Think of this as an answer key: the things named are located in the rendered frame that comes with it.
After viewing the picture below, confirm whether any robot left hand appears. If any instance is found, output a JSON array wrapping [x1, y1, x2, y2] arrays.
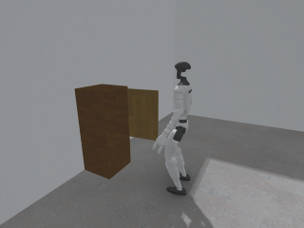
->
[[152, 134, 167, 154]]

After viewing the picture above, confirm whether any right robot foot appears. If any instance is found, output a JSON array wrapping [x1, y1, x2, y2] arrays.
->
[[180, 173, 191, 181]]

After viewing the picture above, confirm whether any cupboard door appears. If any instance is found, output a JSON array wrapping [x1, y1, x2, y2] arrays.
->
[[127, 88, 159, 141]]

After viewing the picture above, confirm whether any robot foot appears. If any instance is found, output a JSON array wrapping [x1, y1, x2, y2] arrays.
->
[[166, 186, 187, 196], [180, 173, 191, 181]]

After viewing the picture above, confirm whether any left robot upper arm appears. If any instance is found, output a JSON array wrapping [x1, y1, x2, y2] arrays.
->
[[174, 85, 185, 116]]

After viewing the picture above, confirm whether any left robot foot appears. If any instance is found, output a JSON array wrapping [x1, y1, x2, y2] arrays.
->
[[166, 186, 187, 196]]

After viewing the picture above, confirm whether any left robot forearm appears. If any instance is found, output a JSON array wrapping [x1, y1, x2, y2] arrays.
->
[[162, 109, 181, 138]]

